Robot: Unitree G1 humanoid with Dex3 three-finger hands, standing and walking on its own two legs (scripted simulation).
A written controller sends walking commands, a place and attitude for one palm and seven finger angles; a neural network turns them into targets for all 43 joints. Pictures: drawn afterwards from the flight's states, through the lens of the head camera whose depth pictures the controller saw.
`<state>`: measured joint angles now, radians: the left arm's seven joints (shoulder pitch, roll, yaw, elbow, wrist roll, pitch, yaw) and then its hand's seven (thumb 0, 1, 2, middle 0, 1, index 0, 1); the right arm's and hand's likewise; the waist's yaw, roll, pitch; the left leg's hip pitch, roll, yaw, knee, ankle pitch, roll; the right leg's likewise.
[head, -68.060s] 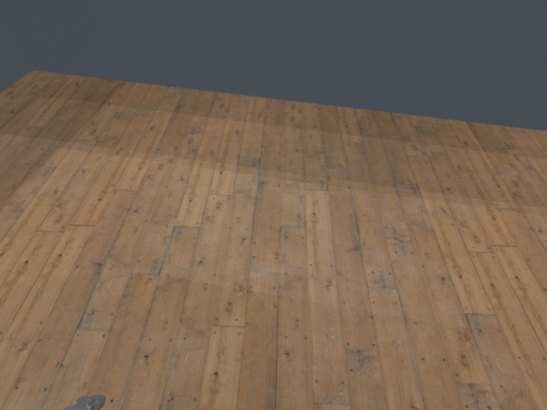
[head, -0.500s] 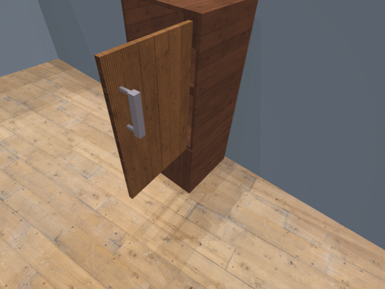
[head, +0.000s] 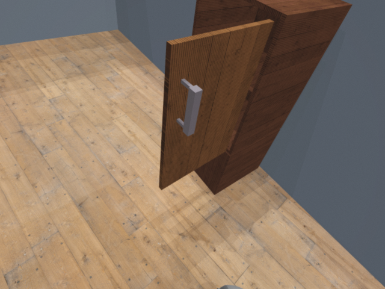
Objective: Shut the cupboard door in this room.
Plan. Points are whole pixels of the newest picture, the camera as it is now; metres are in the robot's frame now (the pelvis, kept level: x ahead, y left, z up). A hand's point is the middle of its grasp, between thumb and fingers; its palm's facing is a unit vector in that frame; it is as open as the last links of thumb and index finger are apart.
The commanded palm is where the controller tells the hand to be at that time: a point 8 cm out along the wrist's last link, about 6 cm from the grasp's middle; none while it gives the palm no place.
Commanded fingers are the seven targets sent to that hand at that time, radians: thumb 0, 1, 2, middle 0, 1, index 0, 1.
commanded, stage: shuffle to correct the standing spot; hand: left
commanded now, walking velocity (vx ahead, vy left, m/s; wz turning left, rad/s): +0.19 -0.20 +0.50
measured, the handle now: (186, 107) +0.54 +0.05 +0.07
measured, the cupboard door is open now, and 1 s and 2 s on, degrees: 93 93 93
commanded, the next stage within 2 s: come to a stop and stand still in 1.88 s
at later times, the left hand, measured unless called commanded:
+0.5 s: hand (138, 274) +0.19 +0.12 -0.15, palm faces +0.21 -0.95 -0.21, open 7.3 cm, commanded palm none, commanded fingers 0.00 0.90 0.90 -0.20 -0.30 -0.20 -0.30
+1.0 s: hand out of the picture +0.14 +0.08 -0.16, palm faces +0.52 -0.83 -0.22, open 7.3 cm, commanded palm none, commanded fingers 0.00 0.90 0.90 -0.20 -0.30 -0.20 -0.30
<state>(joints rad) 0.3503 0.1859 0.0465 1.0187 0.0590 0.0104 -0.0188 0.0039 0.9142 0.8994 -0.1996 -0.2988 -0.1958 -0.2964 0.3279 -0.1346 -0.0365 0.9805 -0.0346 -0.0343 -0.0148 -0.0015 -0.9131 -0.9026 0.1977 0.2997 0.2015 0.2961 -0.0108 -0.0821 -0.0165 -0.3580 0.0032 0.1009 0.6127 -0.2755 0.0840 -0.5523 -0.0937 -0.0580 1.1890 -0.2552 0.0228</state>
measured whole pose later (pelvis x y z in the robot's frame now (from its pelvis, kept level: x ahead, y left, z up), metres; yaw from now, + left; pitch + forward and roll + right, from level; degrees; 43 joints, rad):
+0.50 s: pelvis +0.12 -0.08 +0.00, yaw +15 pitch +1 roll -1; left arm 0.18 0.16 0.03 0.89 0.04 -0.04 0.02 0.00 0.91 0.90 -0.20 -0.30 -0.20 -0.30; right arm 0.34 -0.21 -0.07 1.01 -0.03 0.03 0.00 0.00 -0.91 -0.90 0.20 0.30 0.20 0.30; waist -0.06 0.03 0.04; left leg -0.47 0.01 -0.02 1.12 -0.48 0.04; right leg -0.32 -0.02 -0.14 0.54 -0.25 -0.04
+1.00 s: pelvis +0.22 -0.11 +0.01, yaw +30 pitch +1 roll -1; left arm 0.28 0.24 0.05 0.95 0.04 0.06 0.00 0.00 0.92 0.90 -0.20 -0.30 -0.20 -0.30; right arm 0.17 -0.19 -0.03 0.93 -0.03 0.02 -0.01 0.00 -0.91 -0.90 0.20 0.30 0.21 0.30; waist 0.03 -0.03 0.06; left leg -0.27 0.04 0.03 0.50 -0.24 0.01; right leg -0.52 -0.10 0.01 1.02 -0.31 0.09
